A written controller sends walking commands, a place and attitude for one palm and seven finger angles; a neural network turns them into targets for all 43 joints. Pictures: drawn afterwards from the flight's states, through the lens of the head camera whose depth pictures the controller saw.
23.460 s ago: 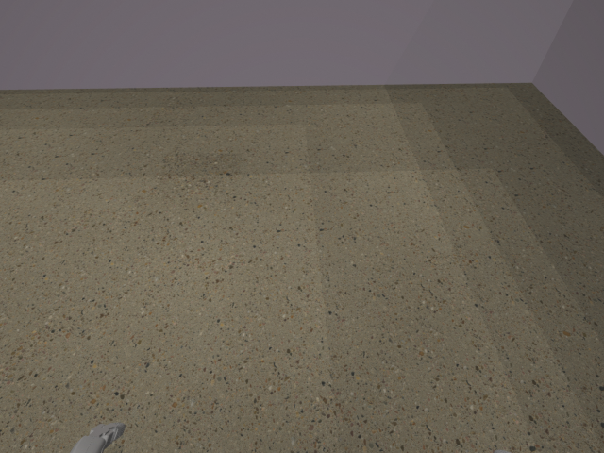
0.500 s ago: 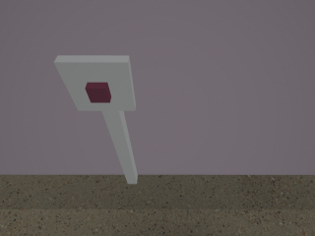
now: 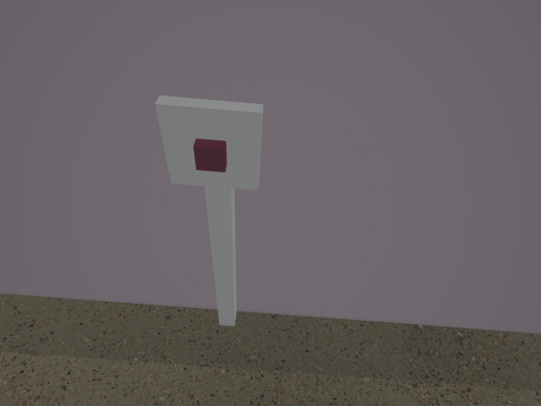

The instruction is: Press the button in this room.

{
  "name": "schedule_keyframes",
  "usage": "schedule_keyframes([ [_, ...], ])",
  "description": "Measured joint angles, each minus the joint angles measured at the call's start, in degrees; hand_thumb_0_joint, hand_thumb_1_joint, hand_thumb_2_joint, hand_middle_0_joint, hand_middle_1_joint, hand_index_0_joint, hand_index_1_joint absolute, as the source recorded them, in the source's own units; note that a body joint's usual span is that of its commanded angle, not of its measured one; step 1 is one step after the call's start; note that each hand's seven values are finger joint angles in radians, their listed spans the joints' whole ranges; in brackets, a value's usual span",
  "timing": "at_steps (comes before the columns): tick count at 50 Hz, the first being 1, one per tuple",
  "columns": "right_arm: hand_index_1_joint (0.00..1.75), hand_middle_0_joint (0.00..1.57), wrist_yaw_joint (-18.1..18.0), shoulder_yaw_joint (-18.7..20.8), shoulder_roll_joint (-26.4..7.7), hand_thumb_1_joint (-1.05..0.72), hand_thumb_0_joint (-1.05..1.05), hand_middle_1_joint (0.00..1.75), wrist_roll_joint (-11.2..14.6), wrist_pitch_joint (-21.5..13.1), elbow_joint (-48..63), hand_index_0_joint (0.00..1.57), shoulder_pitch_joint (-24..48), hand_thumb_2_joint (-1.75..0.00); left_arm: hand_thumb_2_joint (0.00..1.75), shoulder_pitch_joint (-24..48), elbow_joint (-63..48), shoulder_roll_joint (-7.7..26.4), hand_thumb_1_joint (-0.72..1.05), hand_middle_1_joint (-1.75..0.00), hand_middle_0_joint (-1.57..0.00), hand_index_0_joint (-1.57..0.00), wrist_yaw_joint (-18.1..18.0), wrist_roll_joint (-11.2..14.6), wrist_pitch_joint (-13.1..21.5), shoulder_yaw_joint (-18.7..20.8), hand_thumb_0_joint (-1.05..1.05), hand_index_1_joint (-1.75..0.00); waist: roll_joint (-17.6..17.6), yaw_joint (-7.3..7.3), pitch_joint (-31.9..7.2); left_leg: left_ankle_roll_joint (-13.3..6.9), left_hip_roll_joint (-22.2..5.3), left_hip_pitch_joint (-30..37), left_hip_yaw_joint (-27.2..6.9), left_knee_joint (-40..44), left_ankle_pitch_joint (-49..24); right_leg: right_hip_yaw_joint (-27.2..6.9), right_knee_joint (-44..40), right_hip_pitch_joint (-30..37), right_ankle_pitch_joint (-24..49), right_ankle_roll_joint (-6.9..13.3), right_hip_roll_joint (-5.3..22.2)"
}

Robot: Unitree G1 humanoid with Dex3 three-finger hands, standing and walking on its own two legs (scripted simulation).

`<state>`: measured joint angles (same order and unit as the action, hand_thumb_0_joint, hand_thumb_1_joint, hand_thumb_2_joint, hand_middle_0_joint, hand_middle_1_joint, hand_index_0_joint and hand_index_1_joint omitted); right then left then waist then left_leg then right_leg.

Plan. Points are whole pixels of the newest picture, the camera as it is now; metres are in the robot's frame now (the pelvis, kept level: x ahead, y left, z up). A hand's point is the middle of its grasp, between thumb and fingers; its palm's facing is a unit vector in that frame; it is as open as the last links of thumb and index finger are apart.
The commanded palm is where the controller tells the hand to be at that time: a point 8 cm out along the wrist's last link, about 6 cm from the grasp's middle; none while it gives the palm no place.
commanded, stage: come to a stop and stand still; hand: left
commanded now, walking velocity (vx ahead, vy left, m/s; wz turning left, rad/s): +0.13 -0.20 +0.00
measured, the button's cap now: (211, 154) +0.53 +0.15 +0.09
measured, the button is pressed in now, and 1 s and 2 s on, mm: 0 0 0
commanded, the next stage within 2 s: look again from close up in 0.18 s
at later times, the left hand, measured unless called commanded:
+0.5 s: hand out of the picture +0.06 +0.15 -0.18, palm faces -0.04 -0.97 -0.24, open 7.3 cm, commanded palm none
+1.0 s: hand out of the picture +0.15 +0.13 -0.10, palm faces +0.25 -0.94 -0.21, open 7.2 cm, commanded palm +0.13 +0.18 -0.06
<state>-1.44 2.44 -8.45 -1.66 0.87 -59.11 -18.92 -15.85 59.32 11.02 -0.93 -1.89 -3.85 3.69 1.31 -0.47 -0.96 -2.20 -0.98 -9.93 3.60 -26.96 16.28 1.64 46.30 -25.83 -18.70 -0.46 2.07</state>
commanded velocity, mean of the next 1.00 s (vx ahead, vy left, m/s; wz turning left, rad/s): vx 0.01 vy -0.02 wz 0.00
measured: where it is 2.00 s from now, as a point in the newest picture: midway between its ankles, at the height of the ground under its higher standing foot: outside the picture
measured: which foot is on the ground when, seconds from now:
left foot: down 0.00-1.00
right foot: up 0.00-0.32, down 0.34-1.00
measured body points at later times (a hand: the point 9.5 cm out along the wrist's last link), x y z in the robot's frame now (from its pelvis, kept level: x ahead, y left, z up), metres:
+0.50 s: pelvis +0.03 -0.03 -0.02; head +0.05 -0.05 +0.43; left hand +0.06 +0.20 -0.16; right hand -0.01 -0.23 -0.18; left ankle -0.01 +0.09 -0.74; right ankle +0.02 -0.16 -0.74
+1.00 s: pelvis +0.03 -0.06 -0.01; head +0.04 -0.08 +0.44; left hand +0.13 +0.18 -0.08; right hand +0.10 -0.30 -0.16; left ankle -0.02 +0.09 -0.74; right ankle +0.03 -0.16 -0.74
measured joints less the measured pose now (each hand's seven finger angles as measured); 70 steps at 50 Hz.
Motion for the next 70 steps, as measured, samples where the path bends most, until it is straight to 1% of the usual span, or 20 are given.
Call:
schedule_keyframes([
  [3, 0.3, 0.2, -0.38, -0.86, 1.31, -0.91, 0.0, 0.3, 0.23, -0.52, -1.64, 0.2, -2.14, -0.9, 0.9, -1.5, 0.83, 0.16, 0.91, -0.3, -0.19, -0.2, 0.7, -0.11, 1.07, -0.03, 0.01, -0.3, -0.05, 0.11, -0.46, -0.16, 0.31, 1.63, 0.0, 4.66, -2.59, -0.7, 8.16, -1.65, 3.35, -0.44, -0.65],
  [7, 0.3, 0.2, -0.93, -1.34, 2.96, -0.91, 0.0, 0.3, 0.38, -1.39, -2.99, 0.2, -3.98, -0.9, 0.9, -2.98, 2.2, -0.05, 0.91, -0.29, -0.19, -0.2, 1.02, -0.14, 1.22, -0.17, 0.01, -0.3, 0.57, -0.27, -0.48, -0.28, 1.08, 2.46, 0.89, 7.65, -4.0, -0.48, 10.14, -1.49, 4.66, -1.17, -0.15],
  [14, 0.3, 0.2, -1.41, -1.43, 3.84, -0.91, 0.0, 0.3, -0.08, -1.84, -5.06, 0.21, -5.43, -0.9, 0.9, -1.19, 3.05, -2.01, 0.91, -0.29, -0.19, -0.19, 0.87, 0.19, 0.95, -1.25, 0.01, -0.3, -0.45, -2.36, 1.25, 0.5, 0.74, 1.73, 1.54, 6.39, -2.8, 1.12, -4.52, 3.88, -0.41, -1.01, 1.0],
  [16, 0.3, 0.2, -0.63, -1.72, 3.47, -0.91, 0.0, 0.3, 0.28, -1.48, -5.12, 0.21, -5.71, -0.9, 0.9, -0.11, 2.89, -2.04, 0.92, -0.3, -0.19, -0.2, -0.47, 0.21, 2.36, -2.4, 0.01, -0.3, -0.79, -2.06, 1.56, 1.26, 0.34, -1.13, 1.66, 1.17, -0.2, 0.47, -10.37, 6.1, 1.1, 0.58, 1.09],
  [17, 0.3, 0.2, -0.22, -1.93, 3.56, -0.91, 0.0, 0.3, 0.31, -1.25, -4.69, 0.21, -5.81, -0.9, 0.9, -0.29, 2.11, -1.44, 0.93, -0.3, -0.19, -0.2, -0.81, 0.25, 3.35, -2.62, 0.01, -0.3, 0.45, -1.6, 1.48, 1.62, 0.99, -3.03, 2.5, -2.29, 1.79, -1.36, -14.0, 6.98, 2.36, 1.59, 2.0],
  [18, 0.3, 0.2, 0.03, -2.03, 3.1, -0.91, 0.0, 0.3, 0.28, -0.99, -4.58, 0.21, -5.05, -0.9, 0.9, 0.25, 2.3, -1.61, 0.93, -0.3, -0.19, -0.2, -1.13, 0.34, 4.16, -2.72, 0.01, -0.3, -0.04, -1.29, 2.23, 1.89, 0.43, -4.4, 2.67, -5.72, 3.89, -1.82, -13.05, 6.19, 3.7, 1.3, 1.62],
  [20, 0.3, 0.2, 0.26, -1.79, 2.01, -0.91, 0.0, 0.3, 0.34, -0.81, -4.3, 0.21, -3.65, -0.9, 0.9, 1.37, 3.33, -2.3, 0.94, -0.3, -0.19, -0.2, -1.43, 0.26, 4.37, -3.35, 0.02, -0.3, -2.27, -2.08, 3.6, 2.37, -0.68, -4.4, 1.3, -8.22, 5.54, -0.87, -10.29, 6.43, 1.78, 0.11, 0.67],
  [23, 0.3, 0.2, 0.31, -1.95, 1.43, -0.91, 0.0, 0.3, 0.55, -1.32, -3.68, 0.2, -3.21, -0.9, 0.9, 1.26, 4.11, -2.44, 0.94, -0.3, -0.2, -0.2, -1.33, 0.73, 4.18, -3.75, 0.02, -0.3, -3.31, -2.59, 2.23, 2.8, -0.71, -2.98, 0.32, -7.68, 6.04, 0.1, -9.55, 7.75, -0.71, -0.47, 0.75],
  [32, 0.3, 0.2, -1.04, -2.45, 0.05, -0.93, 0.02, 0.3, 0.6, -1.36, -3.51, 0.2, 1.62, -0.9, 0.9, 2.71, 4.12, -2.84, 0.94, -0.3, -0.2, -0.2, -1.65, 1.34, 5.29, -3.56, 0.01, -0.3, -4.69, -0.82, 1.71, 4.14, -1.62, 1.0, -1.2, -4.77, 5.92, 1.84, -11.49, 11.85, -1.59, 0.79, -0.13],
  [45, 0.3, 0.2, -0.49, -2.0, -1.64, -0.92, 0.0, 0.3, 1.08, -0.69, -3.85, 0.2, 4.42, -0.9, 0.9, 1.38, 4.47, -2.77, 0.92, -0.3, -0.2, -0.2, -1.55, 1.11, 4.95, -3.39, 0.01, -0.3, -3.81, 0.08, 3.01, 5.01, -2.86, 2.03, -1.65, -3.28, 3.81, 2.97, -14.26, 13.71, -0.25, 1.96, -1.28],
  [46, 0.3, 0.2, -0.65, -2.22, -1.67, -0.92, 0.0, 0.3, 1.86, -1.46, -1.79, 0.2, 3.8, -0.9, 0.9, -1.55, -4.51, -2.69, 0.93, -0.3, -0.2, -0.2, -1.57, 3.62, 1.92, -2.87, 0.01, -0.31, -3.44, 0.55, 3.5, 3.88, -2.9, 1.27, -1.7, -4.53, 3.69, 2.79, -14.16, 13.29, 0.05, 1.94, -1.43],
  [47, 0.3, 0.2, -1.58, -2.36, -1.79, -0.92, 0.0, 0.3, 2.18, -4.13, 0.52, 0.2, 2.63, -0.9, 0.9, -5.15, -15.0, -2.46, 0.93, -0.3, -0.2, -0.2, -1.87, 5.08, 1.89, -2.38, 0.01, -0.31, -3.05, 1.32, 3.66, 3.33, -2.86, 1.49, -1.5, -4.01, 3.8, 2.37, -13.76, 12.77, 0.17, 2.04, -1.52],
  [50, 0.3, 0.2, -3.66, -1.54, -3.37, -0.91, 0.01, 0.3, 3.67, -11.41, 5.0, 0.2, 1.22, -0.9, 0.9, -9.6, -36.84, -2.43, 0.93, -0.32, -0.22, -0.23, -4.78, 8.48, 5.51, -2.68, 0.02, -0.33, -3.85, 1.41, 1.84, 5.26, -2.52, 0.25, -2.43, -3.23, 4.2, 3.15, -12.97, 11.22, 0.16, 1.96, -0.96],
  [53, 0.3, 0.2, -4.04, -0.32, -5.08, -0.91, 0.01, 0.3, 3.59, -15.13, 10.2, 0.2, 3.5, -0.9, 0.9, -7.08, -48.26, -3.03, 0.93, -0.37, -0.26, -0.26, -3.31, 10.18, 10.89, -0.79, 0.02, -0.38, -4.45, 0.2, -0.45, 4.6, -1.51, -4.33, -3.14, -6.22, 3.94, 3.63, -10.54, 7.25, 0.1, 1.5, 0.19],
  [56, 0.3, 0.2, -3.03, 0.52, -5.52, -0.91, 0.01, 0.3, 2.89, -16.91, 15.79, 0.2, 7.17, -0.9, 0.9, -2.31, -50.12, -2.65, 0.92, -0.43, -0.32, -0.32, 2.2, 11.83, 20.89, 2.48, 0.01, -0.44, -2.99, -0.45, -3.24, 4.37, -1.02, -11.61, -2.57, -11.56, 5.0, 2.75, -4.85, -0.52, -0.89, 1.39, 0.9],
  [60, 0.3, 0.2, -0.19, 1.36, -6.04, -0.91, 0.01, 0.3, 2.79, -17.68, 23.39, 0.2, 10.57, -0.9, 0.9, -1.81, -49.54, -2.32, 0.92, -0.53, -0.41, -0.41, 14.42, 15.1, 32.81, 3.99, 0.01, -0.54, 0.16, -0.22, -4.49, 4.63, -1.33, -20.55, -1.88, -20.53, 7.81, 1.62, 3.42, -9.68, -2.81, 1.67, 0.9],
  [62, 0.3, 0.2, 0.42, 1.62, -6.87, -0.91, 0.01, 0.3, 3.12, -17.3, 26.9, 0.2, 11.1, -0.9, 0.9, -4.18, -49.49, -2.2, 0.91, -0.59, -0.46, -0.46, 18.94, 15.52, 34.01, 3.48, 0.0, -0.6, 1.01, 0.23, -4.74, 4.59, -1.37, -24.01, -1.93, -24.65, 9.25, 1.45, 6.92, -12.93, -3.83, 1.63, 1.01],
  [64, 0.3, 0.2, 0.31, 1.84, -7.5, -0.91, 0.01, 0.3, 3.43, -16.46, 29.83, 0.2, 11.08, -0.9, 0.9, -7.2, -50.06, -1.96, 0.91, -0.64, -0.51, -0.52, 20.56, 15.71, 32.37, 2.84, 0.01, -0.65, 1.47, 0.86, -4.8, 4.3, -1.28, -26.65, -2.16, -28.02, 10.39, 1.49, 9.62, -15.19, -4.67, 1.43, 1.22],
  [67, 0.3, 0.2, -0.4, 1.74, -7.65, -0.91, 0.01, 0.3, 3.54, -15.86, 32.69, 0.2, 10.34, -0.9, 0.9, -10.72, -52.12, -1.66, 0.9, -0.73, -0.6, -0.6, 17.81, 15.16, 29.93, 2.25, 0.01, -0.74, 1.25, 1.82, -4.22, 3.72, -1.09, -29.46, -3.09, -31.95, 11.68, 2.13, 12.19, -16.99, -5.51, 1.08, 1.48],
  [70, 0.3, 0.2, -1.09, 0.2, -6.69, -0.91, 0.01, 0.3, 3.01, -15.84, 33.32, 0.2, 9.12, -0.9, 0.9, -11.66, -57.4, -0.91, 0.9, -0.82, -0.68, -0.68, 12.9, 13.82, 30.33, 1.96, 0.02, -0.83, 0.84, 2.38, -3.53, 3.23, -0.79, -31.79, -4.31, -35.01, 12.52, 2.7, 13.92, -18.2, -6.0, 0.79, 1.35],
])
